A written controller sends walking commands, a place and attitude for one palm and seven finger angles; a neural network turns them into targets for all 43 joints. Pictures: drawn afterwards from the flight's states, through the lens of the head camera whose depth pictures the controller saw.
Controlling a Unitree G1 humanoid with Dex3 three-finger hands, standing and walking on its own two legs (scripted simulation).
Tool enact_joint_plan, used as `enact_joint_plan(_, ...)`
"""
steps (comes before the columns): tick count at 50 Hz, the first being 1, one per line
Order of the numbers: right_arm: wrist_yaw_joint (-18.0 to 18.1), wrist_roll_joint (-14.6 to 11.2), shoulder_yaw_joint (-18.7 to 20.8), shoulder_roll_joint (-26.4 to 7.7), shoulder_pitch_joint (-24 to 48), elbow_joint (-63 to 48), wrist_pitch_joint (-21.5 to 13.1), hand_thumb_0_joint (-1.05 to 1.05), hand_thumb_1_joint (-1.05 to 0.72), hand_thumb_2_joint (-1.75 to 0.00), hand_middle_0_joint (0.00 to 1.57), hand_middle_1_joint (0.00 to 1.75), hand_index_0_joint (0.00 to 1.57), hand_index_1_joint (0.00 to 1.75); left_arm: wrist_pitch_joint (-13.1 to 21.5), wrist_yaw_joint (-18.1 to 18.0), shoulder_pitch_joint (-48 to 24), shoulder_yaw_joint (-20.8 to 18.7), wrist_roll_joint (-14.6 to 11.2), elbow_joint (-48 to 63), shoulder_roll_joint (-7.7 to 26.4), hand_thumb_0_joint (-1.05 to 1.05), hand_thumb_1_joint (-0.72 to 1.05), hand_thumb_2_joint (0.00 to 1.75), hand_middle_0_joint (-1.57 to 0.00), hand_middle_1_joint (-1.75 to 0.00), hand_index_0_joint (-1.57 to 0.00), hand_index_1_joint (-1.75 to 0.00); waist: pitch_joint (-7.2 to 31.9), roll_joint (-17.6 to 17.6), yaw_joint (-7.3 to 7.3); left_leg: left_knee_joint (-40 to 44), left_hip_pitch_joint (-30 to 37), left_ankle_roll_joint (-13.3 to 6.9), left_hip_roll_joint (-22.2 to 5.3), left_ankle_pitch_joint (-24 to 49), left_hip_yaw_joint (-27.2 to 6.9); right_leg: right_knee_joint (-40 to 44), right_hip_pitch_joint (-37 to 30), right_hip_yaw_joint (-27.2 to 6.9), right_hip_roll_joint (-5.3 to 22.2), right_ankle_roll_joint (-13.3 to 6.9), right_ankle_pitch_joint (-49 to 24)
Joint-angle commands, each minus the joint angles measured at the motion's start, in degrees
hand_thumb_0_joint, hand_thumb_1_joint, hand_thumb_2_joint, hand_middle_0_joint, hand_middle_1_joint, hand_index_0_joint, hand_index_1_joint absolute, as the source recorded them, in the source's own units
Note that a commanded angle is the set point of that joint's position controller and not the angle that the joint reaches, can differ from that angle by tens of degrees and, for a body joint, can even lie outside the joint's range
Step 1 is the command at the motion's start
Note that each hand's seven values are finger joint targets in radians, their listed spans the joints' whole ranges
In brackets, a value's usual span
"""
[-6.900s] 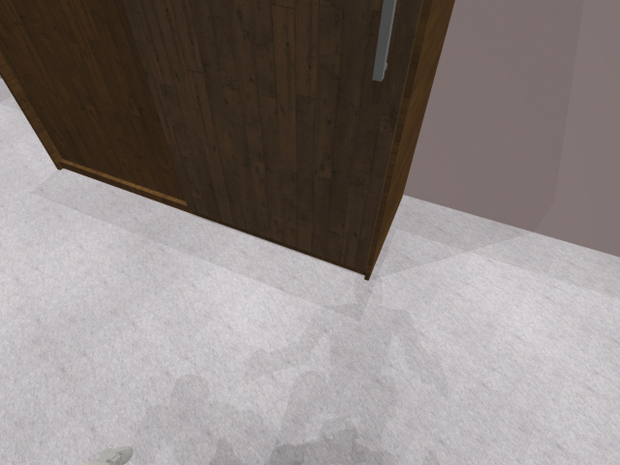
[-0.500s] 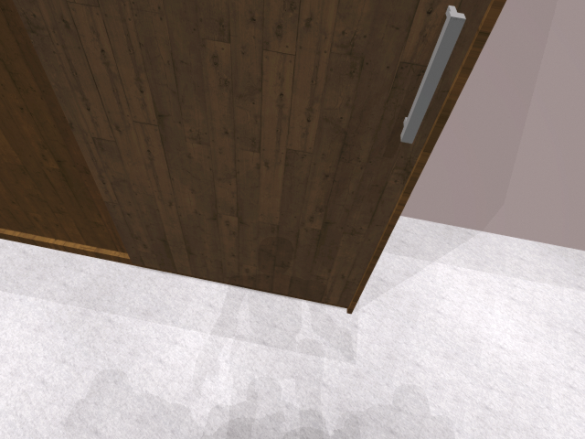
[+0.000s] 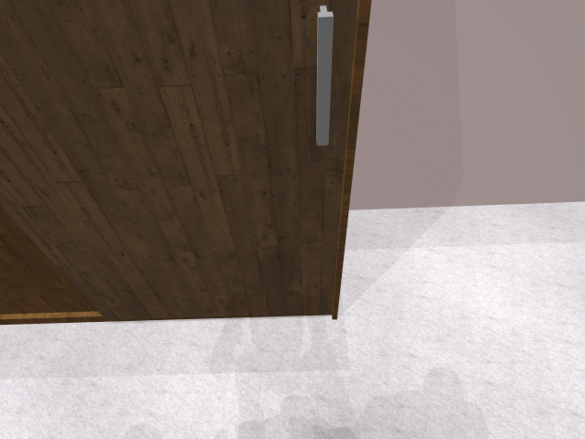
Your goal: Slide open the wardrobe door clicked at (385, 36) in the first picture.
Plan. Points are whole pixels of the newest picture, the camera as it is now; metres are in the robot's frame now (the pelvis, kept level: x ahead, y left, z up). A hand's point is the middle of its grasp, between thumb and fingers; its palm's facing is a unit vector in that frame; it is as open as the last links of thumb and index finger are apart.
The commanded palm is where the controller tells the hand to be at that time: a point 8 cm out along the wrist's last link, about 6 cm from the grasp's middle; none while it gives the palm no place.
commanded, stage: take the last steps up to it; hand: right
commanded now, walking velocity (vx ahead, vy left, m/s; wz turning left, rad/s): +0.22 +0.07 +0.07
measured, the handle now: (322, 81) +0.64 -0.07 +0.19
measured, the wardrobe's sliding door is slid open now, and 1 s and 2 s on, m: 0.00 0.00 0.00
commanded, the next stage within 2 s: come to a stop and stand still in 0.28 s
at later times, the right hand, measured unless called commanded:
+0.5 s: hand (378, 373) +0.27 -0.14 -0.17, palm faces -0.06 +0.97 -0.22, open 7.4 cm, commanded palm none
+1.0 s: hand (438, 427) +0.18 -0.22 -0.17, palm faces +0.05 +0.96 -0.27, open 7.4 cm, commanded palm none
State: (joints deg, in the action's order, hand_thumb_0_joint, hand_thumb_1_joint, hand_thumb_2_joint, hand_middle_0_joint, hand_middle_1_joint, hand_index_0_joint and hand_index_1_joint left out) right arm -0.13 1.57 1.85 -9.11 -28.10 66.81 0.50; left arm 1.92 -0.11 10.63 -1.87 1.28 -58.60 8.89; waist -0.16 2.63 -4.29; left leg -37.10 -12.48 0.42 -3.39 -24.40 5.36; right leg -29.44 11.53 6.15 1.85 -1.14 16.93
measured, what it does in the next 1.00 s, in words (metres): walks ahead: left foot, then right foot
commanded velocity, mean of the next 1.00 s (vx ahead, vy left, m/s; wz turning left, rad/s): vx -0.02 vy -0.02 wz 0.02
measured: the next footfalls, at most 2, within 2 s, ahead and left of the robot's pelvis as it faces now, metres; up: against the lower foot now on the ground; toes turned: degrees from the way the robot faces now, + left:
left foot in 0.44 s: +0.21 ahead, +0.09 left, +0.00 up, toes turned +4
right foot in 0.90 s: +0.15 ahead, -0.12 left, +0.00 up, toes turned -2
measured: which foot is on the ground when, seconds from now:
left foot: up 0.00-0.42, down 0.44-1.00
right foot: down 0.00-0.44, up 0.46-0.88, down 0.90-1.00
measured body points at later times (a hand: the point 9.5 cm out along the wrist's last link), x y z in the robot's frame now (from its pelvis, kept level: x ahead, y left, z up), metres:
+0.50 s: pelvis +0.14 +0.04 -0.02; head +0.17 +0.05 +0.43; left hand +0.02 +0.23 -0.17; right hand +0.27 -0.19 -0.15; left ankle +0.22 +0.13 -0.74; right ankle +0.00 -0.10 -0.70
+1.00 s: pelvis +0.12 -0.01 -0.02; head +0.08 -0.01 +0.43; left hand +0.21 +0.24 -0.14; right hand +0.18 -0.27 -0.15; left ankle +0.20 +0.11 -0.73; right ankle +0.11 -0.12 -0.74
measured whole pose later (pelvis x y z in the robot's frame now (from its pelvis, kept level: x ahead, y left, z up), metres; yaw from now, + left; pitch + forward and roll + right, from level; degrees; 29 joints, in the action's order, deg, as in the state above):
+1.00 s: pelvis +0.12 -0.01 -0.02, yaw +1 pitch -3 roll -1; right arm 1.4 1.7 2.3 -13.3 -16.7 52.3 4.1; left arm -2.6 -0.6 15.2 -3.0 2.5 -47.9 12.4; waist 2.8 1.0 -0.4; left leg -42.0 -24.8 0.3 -4.2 -18.4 3.7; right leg -38.3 14.2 3.6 -0.4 -1.3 21.5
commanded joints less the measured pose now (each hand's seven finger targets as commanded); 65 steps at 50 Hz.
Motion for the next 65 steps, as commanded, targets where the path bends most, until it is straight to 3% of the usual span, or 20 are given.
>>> enact_joint_plan(1, -0.06, 0.57, 1.31, -4.12, 9.3, -6.51, -1.45, 0.0, -0.9, -0.9, 0.2, 0.3, 0.2, 0.3, 0.16, -1.74, 12.26, -1.68, 0.08, -1.76, 9.3, 0.0, 0.9, 0.9, -0.2, -0.3, -0.2, -0.3, -10.18, -13.56, 7.73, -22.04, -24.56, -0.55, -2.71, -0.32, -3.6, 21.97, -6.22, -21.02, 19.12, -6.16, 8.02)
enact_joint_plan(6, -0.6, 0.06, 1.62, -1.94, 6.14, -4.78, -1.12, 0.0, -0.9, -0.9, 0.2, 0.3, 0.2, 0.3, 2.08, -2.36, 12.47, -0.71, -0.39, -1.49, 5.82, 0.0, 0.9, 0.9, -0.2, -0.3, -0.2, -0.3, -6.76, -8.45, 4.41, -25.6, -22.39, 1.5, -2.26, 10.01, -2.81, 17.94, -8.29, -7.81, 13.59, -4.21, -27.51)
enact_joint_plan(16, -0.92, -0.54, 1.15, -2.4, 21.78, -11.36, -0.85, 0.0, -0.9, -0.9, 0.2, 0.3, 0.2, 0.3, 1.57, -2.73, 17.41, -1.18, 0.74, -4.37, 6.68, 0.0, 0.9, 0.9, -0.2, -0.3, -0.2, -0.3, -9.02, -10.36, 6.8, -6.34, -22.1, -0.07, -1.59, 10.71, -0.06, 12.19, -13.06, -5.12, 15.17, -5.96, -41.26)
enact_joint_plan(19, -0.64, -0.66, 1.35, -3.32, 16.0, -9.94, -1.68, 0.0, -0.9, -0.9, 0.2, 0.3, 0.2, 0.3, 1.06, -2.67, 15.9, -1.66, 0.32, -4.68, 8.41, 0.0, 0.9, 0.9, -0.2, -0.3, -0.2, -0.3, -4.13, -10.1, 3.79, 2.15, -7.95, -1.88, 1.83, 12.01, 2.14, 3.98, -11.26, -3.57, 14.53, -4.87, -48.24)
enact_joint_plan(21, 0.26, -0.19, 2.31, -7.22, 5.11, -6.57, -3.14, 0.0, -0.9, -0.9, 0.2, 0.3, 0.2, 0.3, 0.99, -2.25, 16.11, -1.18, -0.63, -4.65, 6.42, 0.0, 0.9, 0.9, -0.2, -0.3, -0.2, -0.3, 2.84, -3.84, -1.26, 9.04, 13.77, -2.7, -1.46, 32.34, -1.81, -11.55, 0.09, -2.01, 9.2, -0.81, -36.42)
enact_joint_plan(22, 1.25, -0.17, 3.32, -12.07, 0.77, -5.41, -4.05, 0.0, -0.9, -0.9, 0.2, 0.3, 0.2, 0.3, 0.99, -1.9, 18.75, -0.57, -1.55, -3.98, 2.94, 0.0, 0.9, 0.9, -0.2, -0.3, -0.2, -0.3, 9.95, 7.79, -1.47, 8.69, 24.79, -8.92, -17.38, 60.39, -19.56, -26.34, 10.44, 0.6, 0.72, 2.29, -0.75)
enact_joint_plan(23, 1.44, -1.22, 2.66, -13.28, 1.04, -5.38, -3.97, 0.0, -0.9, -0.9, 0.2, 0.3, 0.2, 0.3, 0.19, -2.46, 19.3, -0.86, -2.05, -3.85, 3.79, 0.0, 0.9, 0.9, -0.2, -0.3, -0.2, -0.3, 13.92, 5.82, 0.36, 10.68, 19.92, -14.4, -23.06, 74.76, -20.89, -33.59, 5.92, -4.7, -0.15, 2.02, 19.38)
enact_joint_plan(24, 1.96, -0.9, 2.39, -13.87, 7.27, -7.18, -3.61, 0.0, -0.9, -0.9, 0.2, 0.3, 0.2, 0.3, -0.3, -2.72, 17.42, -1.4, -2.03, -3.51, 4.63, 0.0, 0.9, 0.9, -0.2, -0.3, -0.2, -0.3, 7.46, 0.61, 2.21, 12.47, 13.01, -14.68, -21.62, 71.27, -15.91, -32.95, 6.56, -7.51, 0.6, 1.18, 18.8)
enact_joint_plan(28, 2.92, -0.54, 1.54, -8.77, 18.26, -10.98, -1.83, 0.0, -0.9, -0.9, 0.2, 0.3, 0.2, 0.3, -4.21, -1.98, 15.17, -1.45, -1.28, -4.45, 1.53, 0.0, 0.9, 0.9, -0.2, -0.3, -0.2, -0.3, 0.76, 1.81, 5.04, 17.26, -5.01, -11.22, -17.29, 46.63, -11.58, -34.01, 5.44, -7.83, 1.97, 2.47, 13.75)
enact_joint_plan(39, 2.59, 0.59, 3.48, -10.89, 19.18, -14.54, 0.35, 0.0, -0.9, -0.9, 0.2, 0.3, 0.2, 0.3, -5.0, -0.41, 8.01, -2.52, -0.15, 2.0, 3.71, 0.0, 0.9, 0.9, -0.2, -0.3, -0.2, -0.3, 2.05, 8.07, 3.39, 21.96, -5.45, -9.53, -14.35, 13.17, -12.65, -23.83, 8.55, -5.5, -0.27, 3.58, 8.43)
enact_joint_plan(40, 3.52, 1.23, 1.36, -16.84, 17.73, -17.27, -0.8, 0.0, -0.9, -0.9, 0.2, 0.3, 0.2, 0.3, -3.74, 0.77, 9.16, -2.59, 0.5, 9.08, 10.05, 0.0, 0.9, 0.9, -0.2, -0.3, -0.2, -0.3, 4.69, 5.6, 6.9, 16.92, 4.89, -8.09, -15.46, 23.32, -17.65, -17.31, 9.72, -7.76, -1.27, 2.51, 9.64)
enact_joint_plan(41, 4.06, 1.09, 3.29, -15.79, 19.18, -19.24, -0.14, 0.0, -0.9, -0.9, 0.2, 0.3, 0.2, 0.3, -3.31, 0.42, 10.57, -3.63, 0.1, 10.28, 7.26, 0.0, 0.9, 0.9, -0.2, -0.3, -0.2, -0.3, 14.88, 5.29, 7.05, 13.26, 4.32, -8.06, -17.78, 11.12, -15.97, -13.2, 6.94, -5.05, -0.36, 2.66, 11.87)
enact_joint_plan(43, 3.83, 0.09, 1.62, -12.89, 20.5, -20.66, 0.88, 0.0, -0.9, -0.9, 0.2, 0.3, 0.2, 0.3, -2.83, 0.03, 9.85, -3.04, 0.32, 11.31, 7.44, 0.0, 0.9, 0.9, -0.2, -0.3, -0.2, -0.3, 11.67, -0.63, 8.09, 9.58, -3.58, -4.16, -10.41, 2.22, -9.29, 1.16, -0.28, -3.25, -2.27, 1.73, 3.85)
enact_joint_plan(45, 2.43, -0.79, 0.61, -7.62, 17.23, -21.54, 2.04, 0.0, -0.9, -0.9, 0.2, 0.3, 0.2, 0.3, -2.65, -0.57, 5.81, -3.42, 1.47, 15.3, 12.31, 0.0, 0.9, 0.9, -0.2, -0.3, -0.2, -0.3, 1.87, -15.42, 5.75, -1.47, -13.17, 0.94, -0.29, -0.08, 0.88, 11.93, 6.6, -18.7, 10.4, -3.7, 9.08)
enact_joint_plan(50, 1.13, 0.3, 0.61, -6.42, 10.5, -19.32, 2.07, 0.0, -0.9, -0.9, 0.2, 0.3, 0.2, 0.3, -3.09, -0.82, -0.43, -2.51, 1.13, 16.41, 11.91, 0.0, 0.9, 0.9, -0.2, -0.3, -0.2, -0.3, -10.35, -15.38, 3.12, -9.38, -7.35, 0.01, 1.97, 6.06, -1.8, 13.49, 23.26, -12.91, 8.58, -4.95, 13.29)
enact_joint_plan(53, 1.34, 0.08, 0.84, -7.97, 6.89, -18.72, 0.14, 0.0, -0.9, -0.9, 0.2, 0.3, 0.2, 0.3, -2.53, -1.02, 2.36, -1.89, 0.27, 15.67, 10.63, 0.0, 0.9, 0.9, -0.2, -0.3, -0.2, -0.3, -7.36, -1.2, 2.89, 6.74, -3.59, -0.59, 0.58, 12.22, -4.2, 3.0, 15.95, -10.32, 5.62, -2.92, 3.39)
enact_joint_plan(55, 1.8, -0.08, 0.79, -11.36, 8.48, -19.34, -1.4, 0.0, -0.9, -0.9, 0.2, 0.3, 0.2, 0.3, -2.22, -1.02, 5.65, -1.32, -0.48, 14.84, 8.38, 0.0, 0.9, 0.9, -0.2, -0.3, -0.2, -0.3, -4.25, 4.8, 5.91, 12.6, -6.42, -5.3, -8.31, 19.04, -17.1, -4.01, 10.47, -5.6, -0.51, -0.9, 3.38)
enact_joint_plan(57, 2.08, -0.34, 1.61, -13.74, 11.85, -20.18, -1.93, 0.0, -0.9, -0.9, 0.2, 0.3, 0.2, 0.3, -2.3, -0.87, 8.01, -1.76, -0.41, 12.75, 9.4, 0.0, 0.9, 0.9, -0.2, -0.3, -0.2, -0.3, 0.89, 9.61, 7.09, 18.44, -9.77, -7.66, -10.1, 4.56, -19.45, -6.15, 2.97, -5.29, -1.16, -0.8, 4.63)
enact_joint_plan(60, 2.25, -0.17, 1.91, -14.35, 14.79, -20.98, -1.26, 0.0, -0.9, -0.9, 0.2, 0.3, 0.2, 0.3, -1.74, -0.47, 9.01, -2.16, -0.27, 10.88, 10.42, 0.0, 0.9, 0.9, -0.2, -0.3, -0.2, -0.3, -1.06, 4.81, 7.57, 18.53, -13.68, -5.86, -7.1, -4.02, -14.75, -0.82, -0.02, -6.25, -0.4, -1.74, 3.32)
enact_joint_plan(65, 2.03, 0.02, 1.13, -10.53, 10.24, -18.55, -0.45, 0.0, -0.9, -0.9, 0.2, 0.3, 0.2, 0.3, -0.9, -0.69, 3.96, -2.55, 0.06, 10.54, 13.23, 0.0, 0.9, 0.9, -0.2, -0.3, -0.2, -0.3, -3.79, -12.42, 3.61, 5.25, -3.14, -1.61, 0.38, 8.79, -3.62, 17.77, 13.46, -18.07, 8.77, -4.08, 15.18)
